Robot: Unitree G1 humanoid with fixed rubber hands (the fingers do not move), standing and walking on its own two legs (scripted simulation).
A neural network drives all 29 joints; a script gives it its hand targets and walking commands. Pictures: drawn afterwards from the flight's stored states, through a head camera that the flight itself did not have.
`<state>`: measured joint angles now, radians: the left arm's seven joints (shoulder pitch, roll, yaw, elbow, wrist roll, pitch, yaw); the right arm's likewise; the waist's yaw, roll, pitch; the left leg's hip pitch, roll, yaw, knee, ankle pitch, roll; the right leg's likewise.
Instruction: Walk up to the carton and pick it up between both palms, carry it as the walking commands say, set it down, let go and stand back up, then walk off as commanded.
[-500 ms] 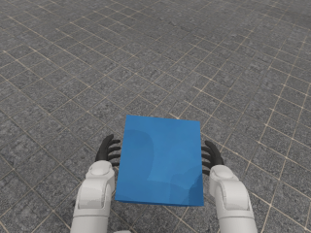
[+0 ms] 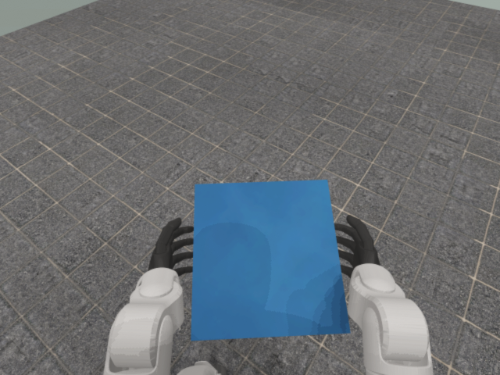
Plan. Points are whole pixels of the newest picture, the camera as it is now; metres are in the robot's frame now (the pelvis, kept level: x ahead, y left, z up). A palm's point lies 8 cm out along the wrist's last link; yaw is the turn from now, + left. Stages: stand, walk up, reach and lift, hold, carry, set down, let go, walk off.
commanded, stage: carry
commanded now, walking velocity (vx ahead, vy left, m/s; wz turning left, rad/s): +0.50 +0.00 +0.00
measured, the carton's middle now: (261, 264) +0.31 +0.00 -0.03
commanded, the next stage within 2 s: none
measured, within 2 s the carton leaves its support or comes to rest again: neither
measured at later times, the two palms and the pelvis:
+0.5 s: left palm (210, 114) +0.57 +0.10 +0.10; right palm (350, 119) +0.57 -0.18 +0.09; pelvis +0.32 -0.03 +0.01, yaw +1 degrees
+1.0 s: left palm (213, 66) +0.75 +0.11 +0.10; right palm (329, 69) +0.76 -0.17 +0.09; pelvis +0.50 -0.03 +0.03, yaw +5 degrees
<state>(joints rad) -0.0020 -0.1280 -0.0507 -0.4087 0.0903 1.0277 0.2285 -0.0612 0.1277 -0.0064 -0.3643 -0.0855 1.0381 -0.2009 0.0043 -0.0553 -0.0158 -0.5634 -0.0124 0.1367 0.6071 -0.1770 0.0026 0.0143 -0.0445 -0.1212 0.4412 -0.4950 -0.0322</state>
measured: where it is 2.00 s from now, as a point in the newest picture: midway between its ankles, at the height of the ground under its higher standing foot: (270, 275)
